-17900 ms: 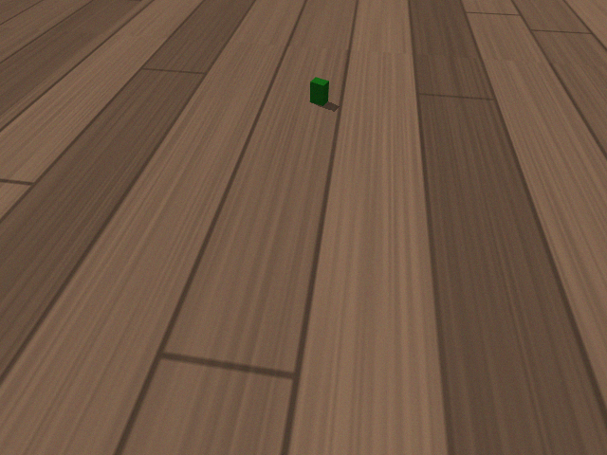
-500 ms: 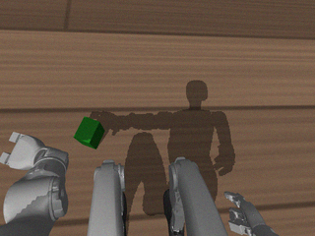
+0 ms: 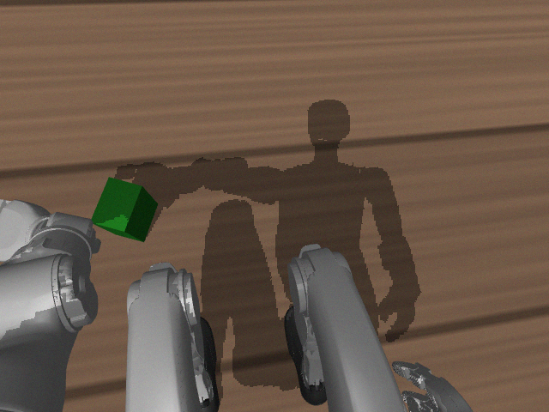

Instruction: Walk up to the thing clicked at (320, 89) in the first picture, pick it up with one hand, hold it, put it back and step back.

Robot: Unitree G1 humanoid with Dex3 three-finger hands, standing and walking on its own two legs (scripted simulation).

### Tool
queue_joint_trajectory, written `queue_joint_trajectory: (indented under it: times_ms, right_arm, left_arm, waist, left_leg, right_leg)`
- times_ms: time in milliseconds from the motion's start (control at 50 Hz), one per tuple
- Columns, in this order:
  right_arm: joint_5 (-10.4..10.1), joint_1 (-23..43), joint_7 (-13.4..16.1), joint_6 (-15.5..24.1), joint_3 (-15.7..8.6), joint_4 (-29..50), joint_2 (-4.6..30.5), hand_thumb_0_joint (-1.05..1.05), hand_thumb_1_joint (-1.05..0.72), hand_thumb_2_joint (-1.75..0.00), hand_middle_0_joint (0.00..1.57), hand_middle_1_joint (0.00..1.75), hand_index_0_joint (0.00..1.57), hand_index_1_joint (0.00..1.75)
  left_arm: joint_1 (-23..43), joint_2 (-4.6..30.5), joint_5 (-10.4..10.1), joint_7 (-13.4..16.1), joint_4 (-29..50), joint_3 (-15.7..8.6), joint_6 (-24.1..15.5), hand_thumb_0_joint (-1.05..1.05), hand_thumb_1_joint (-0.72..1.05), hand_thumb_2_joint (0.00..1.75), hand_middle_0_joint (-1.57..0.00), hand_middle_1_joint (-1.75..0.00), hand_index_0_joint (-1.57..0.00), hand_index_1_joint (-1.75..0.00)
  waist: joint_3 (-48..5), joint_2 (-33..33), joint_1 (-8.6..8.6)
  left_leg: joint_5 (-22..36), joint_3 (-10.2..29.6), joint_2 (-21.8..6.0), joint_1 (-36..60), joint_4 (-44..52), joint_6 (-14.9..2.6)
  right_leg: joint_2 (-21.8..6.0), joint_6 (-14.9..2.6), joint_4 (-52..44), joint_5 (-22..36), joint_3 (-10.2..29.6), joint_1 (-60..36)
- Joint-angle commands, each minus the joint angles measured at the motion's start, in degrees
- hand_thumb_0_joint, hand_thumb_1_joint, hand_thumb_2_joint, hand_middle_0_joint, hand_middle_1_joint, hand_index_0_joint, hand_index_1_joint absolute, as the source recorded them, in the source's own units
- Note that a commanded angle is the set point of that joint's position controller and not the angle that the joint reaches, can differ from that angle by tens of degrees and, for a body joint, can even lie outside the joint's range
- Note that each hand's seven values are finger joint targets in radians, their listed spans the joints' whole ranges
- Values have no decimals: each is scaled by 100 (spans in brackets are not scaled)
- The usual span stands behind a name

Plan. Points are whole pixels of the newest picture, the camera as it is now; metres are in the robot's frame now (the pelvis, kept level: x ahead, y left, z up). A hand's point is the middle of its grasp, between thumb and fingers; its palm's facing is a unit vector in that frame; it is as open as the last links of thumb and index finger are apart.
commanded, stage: rise first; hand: left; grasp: from above
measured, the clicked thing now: (127, 212) +0.46 +0.26 -0.32
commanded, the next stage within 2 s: none
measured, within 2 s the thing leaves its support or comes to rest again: neither
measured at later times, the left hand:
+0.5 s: hand (74, 239) +0.39 +0.30 -0.19, palm faces -0.07 -0.46 -0.89, open 12.8 cm
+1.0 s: hand (83, 237) +0.39 +0.30 -0.21, palm faces -0.09 -0.46 -0.89, open 12.4 cm
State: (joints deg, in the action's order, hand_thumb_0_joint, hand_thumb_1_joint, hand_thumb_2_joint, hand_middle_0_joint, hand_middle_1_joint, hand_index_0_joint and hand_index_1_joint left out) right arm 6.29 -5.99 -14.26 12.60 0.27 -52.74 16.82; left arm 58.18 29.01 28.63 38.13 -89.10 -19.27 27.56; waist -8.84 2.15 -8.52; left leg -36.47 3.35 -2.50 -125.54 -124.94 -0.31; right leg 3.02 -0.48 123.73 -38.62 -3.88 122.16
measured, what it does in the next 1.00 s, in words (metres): stands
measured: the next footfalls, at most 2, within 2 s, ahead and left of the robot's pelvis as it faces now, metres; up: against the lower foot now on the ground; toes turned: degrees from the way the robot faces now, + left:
none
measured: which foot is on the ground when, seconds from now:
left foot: down 0.00-1.00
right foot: down 0.00-1.00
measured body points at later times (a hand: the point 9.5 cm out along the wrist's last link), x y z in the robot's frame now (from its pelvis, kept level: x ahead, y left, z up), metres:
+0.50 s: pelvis +0.00 -0.01 -0.03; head +0.23 +0.01 +0.35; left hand +0.39 +0.32 -0.14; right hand +0.06 -0.27 -0.17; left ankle +0.09 +0.12 -0.36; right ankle +0.09 -0.11 -0.36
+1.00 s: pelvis +0.00 +0.00 -0.04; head +0.23 +0.02 +0.34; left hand +0.40 +0.31 -0.16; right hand +0.03 -0.27 -0.17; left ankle +0.09 +0.12 -0.36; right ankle +0.09 -0.11 -0.36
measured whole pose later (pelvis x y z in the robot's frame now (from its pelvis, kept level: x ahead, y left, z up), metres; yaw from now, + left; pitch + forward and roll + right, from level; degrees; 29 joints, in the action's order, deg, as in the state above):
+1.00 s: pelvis +0.00 +0.00 -0.04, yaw -2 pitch +34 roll -5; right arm 9.2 -6.3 -18.0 12.3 1.3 -52.7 18.4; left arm 61.4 33.3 32.8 41.0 -94.3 -25.2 24.3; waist -2.7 1.1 -10.9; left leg -36.5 5.7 -2.9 -131.1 -133.5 0.3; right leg 3.5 -1.0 131.2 -37.9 -6.2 127.5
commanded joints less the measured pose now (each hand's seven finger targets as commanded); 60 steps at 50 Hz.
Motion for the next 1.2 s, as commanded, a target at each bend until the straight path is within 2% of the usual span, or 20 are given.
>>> queue_joint_trajectory:
  times_ms: [0, 20, 100, 200, 260, 340, 480, 540, 620, 740, 800, 840, 880, 920, 960, 1060, 1100, 1140, 1160, 1180]
  right_arm:
    - [-65, -1070, -34, 109, -338, 129, 1130, 0, -92, -91, 20, 30, 20, 30]
    - [-38, -1084, -45, 100, -352, 154, 1115, 0, -92, -91, 20, 30, 20, 30]
    - [-6, -1130, -43, 53, -357, 186, 1115, 0, -92, -91, 20, 30, 20, 30]
    - [51, -1077, -40, 23, -418, 197, 1214, 0, -91, -91, 20, 30, 20, 30]
    - [89, -1004, -51, 18, -400, 150, 1236, 0, -91, -91, 20, 30, 20, 30]
    - [120, -1103, -86, 33, -321, 91, 1193, 0, -91, -91, 20, 30, 20, 30]
    - [134, -1059, -142, 28, -318, 131, 1300, 0, -91, -91, 20, 30, 20, 30]
    - [151, -1139, -166, 22, -289, 149, 1305, 0, -91, -91, 20, 30, 20, 30]
    - [157, -1113, -199, 6, -314, 130, 1396, 0, -91, -91, 20, 30, 20, 30]
    - [202, -1159, -260, 13, -245, 65, 1359, 0, -91, -91, 20, 30, 20, 30]
    - [224, -1151, -306, 26, -247, -48, 1407, 0, -91, -91, 20, 30, 20, 30]
    - [206, -1151, -315, 22, -279, 39, 1500, 0, -91, -91, 20, 30, 20, 30]
    - [220, -1128, -333, 22, -283, 53, 1489, 0, -91, -91, 20, 30, 20, 30]
    - [255, -1215, -362, 20, -207, -49, 1355, 0, -91, -91, 20, 30, 20, 30]
    - [244, -1233, -380, 41, -219, -65, 1427, 0, -92, -91, 20, 30, 20, 30]
    - [233, -1201, -409, 65, -233, 10, 1534, 0, -91, -91, 20, 30, 20, 30]
    - [319, -1264, -450, 45, -160, -127, 1410, 0, -92, -91, 20, 30, 20, 30]
    - [250, -1226, -456, 69, -195, 43, 1517, 0, -91, -91, 20, 30, 20, 30]
    - [286, -1275, -469, 61, -179, -116, 1474, 0, -91, -91, 20, 30, 20, 30]
    - [293, -1141, -464, 63, -242, 7, 1585, 0, -91, -91, 20, 30, 20, 30]
  left_arm:
    - [1461, 1269, 230, 190, 527, 5, -62, 0, -40, 88, -20, -94, -19, -95]
    - [1531, 1280, 253, 182, 569, 28, -85, 0, -37, 86, -21, -94, -21, -94]
    - [1732, 1573, 436, 243, 743, -175, -149, 0, -36, 85, -23, -91, -23, -91]
    - [1766, 1603, 517, 338, 597, -285, -185, 0, -35, 85, -26, -85, -24, -87]
    - [1698, 1599, 510, 366, 423, -311, -229, 0, -35, 86, -28, -82, -25, -84]
    - [1996, 1644, 441, 336, 576, -327, -324, 0, -32, 84, -32, -76, -29, -79]
    - [1666, 1693, 461, 364, 77, -475, -275, 0, -28, 81, -35, -73, -32, -76]
    - [1745, 1730, 538, 340, 154, -411, -248, 0, -28, 80, -36, -72, -32, -75]
    - [1713, 1752, 519, 438, 134, -516, -258, 0, -25, 78, -38, -69, -34, -73]
    - [2016, 1765, 549, 488, 248, -462, -342, 0, -26, 79, -38, -67, -34, -72]
    - [2010, 1753, 594, 477, 177, -370, -360, 0, -25, 78, -38, -69, -35, -73]
    - [1765, 1839, 597, 494, 38, -524, -353, 0, -26, 79, -38, -68, -34, -72]
    - [1754, 1795, 596, 534, -61, -515, -330, 0, -25, 78, -39, -67, -35, -71]
    - [2094, 1642, 529, 521, 211, -374, -338, 0, -26, 79, -39, -66, -34, -71]
    - [2006, 1681, 529, 537, 53, -381, -345, 0, -31, 82, -37, -68, -32, -74]
    - [1870, 1879, 511, 593, -118, -603, -356, 0, -25, 77, -40, -65, -36, -70]
    - [2170, 1824, 538, 561, 71, -422, -349, 0, -26, 78, -39, -69, -34, -73]
    - [1846, 1931, 532, 598, -113, -642, -312, 0, -24, 77, -40, -67, -36, -71]
    - [2018, 1931, 547, 626, 106, -583, -321, 0, -24, 77, -41, -64, -36, -69]
    - [1843, 1913, 550, 659, -265, -616, -289, 0, -24, 77, -40, -66, -36, -71]
  waist:
    - [-3634, 610, 45]
    - [-3741, 571, -26]
    - [-3951, 700, 15]
    - [-3812, 779, -34]
    - [-3598, 756, -62]
    - [-3516, 660, -179]
    - [-3437, 631, -127]
    - [-3326, 672, -217]
    - [-3427, 862, -138]
    - [-3265, 951, -306]
    - [-3152, 1082, -289]
    - [-3209, 983, -243]
    - [-3275, 993, -248]
    - [-3190, 1033, -356]
    - [-3080, 899, -409]
    - [-3223, 997, -340]
    - [-3107, 889, -450]
    - [-3226, 854, -385]
    - [-3262, 1024, -345]
    - [-3196, 1054, -369]
  left_leg:
    - [783, -226, 94, 2607, 962, -40]
    - [957, -295, 106, 2509, 849, -57]
    - [1069, -330, 67, 2636, 717, -63]
    - [720, -260, 33, 2582, 695, -56]
    - [487, -225, 38, 2443, 666, -68]
    - [558, -204, 30, 2308, 533, -86]
    - [561, -183, 46, 2133, 470, -87]
    - [662, -169, 35, 2147, 385, -97]
    - [578, -123, 19, 2253, 448, -58]
    - [491, -59, 13, 2207, 408, -58]
    - [359, -10, 15, 2271, 434, -45]
    - [436, -4, 13, 2271, 430, -40]
    - [421, -24, 28, 2260, 398, -54]
    - [505, -24, 17, 2262, 358, -47]
    - [449, -51, 44, 2010, 272, -82]
    - [538, -35, 29, 2124, 272, -57]
    - [604, -66, 37, 1969, 164, -85]
    - [655, -62, 42, 2033, 139, -86]
    - [629, -13, 27, 2177, 228, -59]
    - [604, -42, 25, 2139, 210, -68]
  right_leg:
    - [39, -31, -1416, 1162, -83, -1897]
    - [54, -15, -1407, 1367, -60, -2152]
    - [49, -22, -1292, 1498, -65, -2154]
    - [39, -45, -1216, 1099, -145, -1824]
    - [38, -47, -1196, 807, -165, -1584]
    - [50, -15, -1165, 867, -189, -1638]
    - [74, -18, -1085, 855, -208, -1618]
    - [84, 1, -1056, 1022, -221, -1665]
    - [79, -40, -981, 944, -286, -1548]
    - [72, -41, -915, 896, -328, -1387]
    - [69, -72, -834, 746, -382, -1154]
    - [75, -63, -830, 834, -390, -1301]
    - [75, -60, -860, 785, -364, -1344]
    - [78, -47, -860, 926, -378, -1333]
    - [103, -24, -906, 846, -343, -1382]
    - [98, -29, -843, 927, -360, -1491]
    - [103, 4, -834, 1040, -356, -1576]
    - [119, 10, -879, 1038, -339, -1652]
    - [86, -8, -793, 1052, -406, -1560]
    - [97, -15, -816, 1045, -388, -1563]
